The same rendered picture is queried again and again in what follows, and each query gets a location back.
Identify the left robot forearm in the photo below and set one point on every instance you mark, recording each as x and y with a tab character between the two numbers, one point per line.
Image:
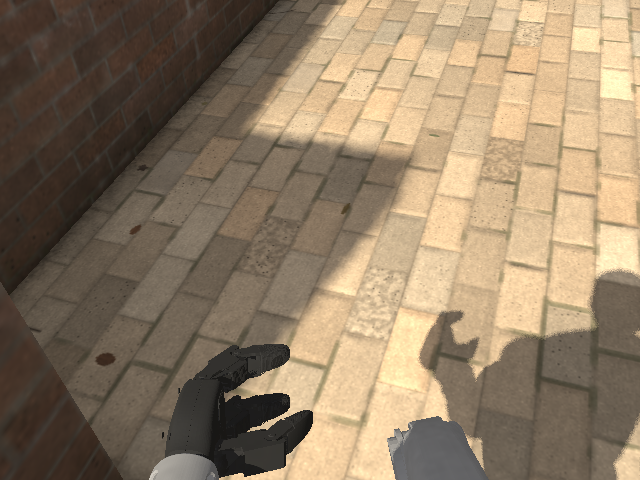
185	466

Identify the robot right thigh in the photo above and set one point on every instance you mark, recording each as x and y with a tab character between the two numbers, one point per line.
433	449

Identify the right robot shin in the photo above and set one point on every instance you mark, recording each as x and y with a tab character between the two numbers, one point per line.
455	423

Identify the robot left hand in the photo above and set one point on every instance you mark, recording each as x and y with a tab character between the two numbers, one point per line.
204	424

